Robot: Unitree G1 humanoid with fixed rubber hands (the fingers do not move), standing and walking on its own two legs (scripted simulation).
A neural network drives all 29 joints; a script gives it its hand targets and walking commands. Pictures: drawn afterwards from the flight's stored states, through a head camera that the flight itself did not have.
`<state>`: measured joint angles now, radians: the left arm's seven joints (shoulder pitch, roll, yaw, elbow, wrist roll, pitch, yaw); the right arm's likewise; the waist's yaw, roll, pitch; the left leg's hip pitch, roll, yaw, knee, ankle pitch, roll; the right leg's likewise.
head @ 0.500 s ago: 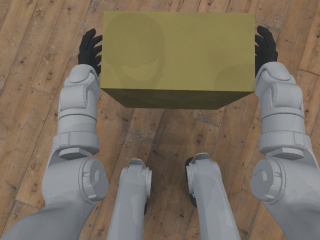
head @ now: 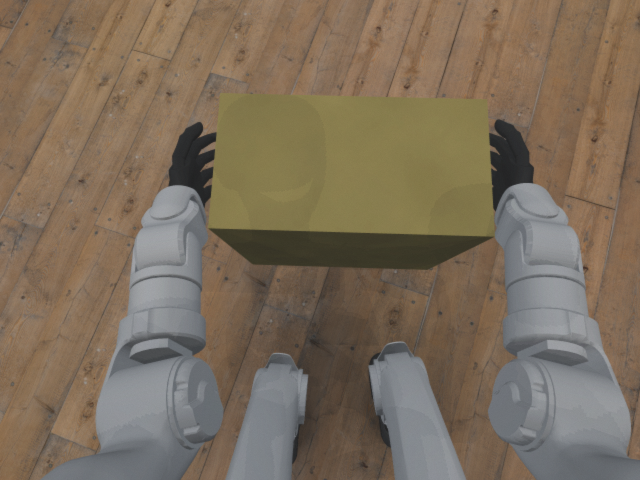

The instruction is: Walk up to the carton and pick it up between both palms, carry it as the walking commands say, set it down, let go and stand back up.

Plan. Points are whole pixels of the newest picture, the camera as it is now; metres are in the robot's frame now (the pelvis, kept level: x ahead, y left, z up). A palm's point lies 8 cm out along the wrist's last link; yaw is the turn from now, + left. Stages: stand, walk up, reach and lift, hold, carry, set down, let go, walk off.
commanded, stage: reach and lift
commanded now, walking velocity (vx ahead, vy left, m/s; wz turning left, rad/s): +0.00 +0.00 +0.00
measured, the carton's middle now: (345, 199) +0.47 -0.03 -0.14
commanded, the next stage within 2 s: none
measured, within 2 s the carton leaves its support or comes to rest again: neither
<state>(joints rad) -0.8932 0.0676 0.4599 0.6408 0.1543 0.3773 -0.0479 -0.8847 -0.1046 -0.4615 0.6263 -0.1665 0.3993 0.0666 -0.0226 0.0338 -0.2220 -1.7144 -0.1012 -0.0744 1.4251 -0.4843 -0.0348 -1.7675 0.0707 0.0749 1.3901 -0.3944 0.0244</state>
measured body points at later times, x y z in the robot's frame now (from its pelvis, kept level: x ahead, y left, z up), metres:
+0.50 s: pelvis +0.02 +0.00 +0.07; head +0.23 -0.02 +0.47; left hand +0.46 +0.16 +0.00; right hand +0.44 -0.22 +0.00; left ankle +0.06 +0.12 -0.55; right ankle +0.09 -0.12 -0.55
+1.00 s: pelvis +0.04 +0.00 +0.13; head +0.20 -0.02 +0.55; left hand +0.44 +0.17 +0.08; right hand +0.42 -0.22 +0.07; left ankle +0.06 +0.12 -0.55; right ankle +0.09 -0.12 -0.55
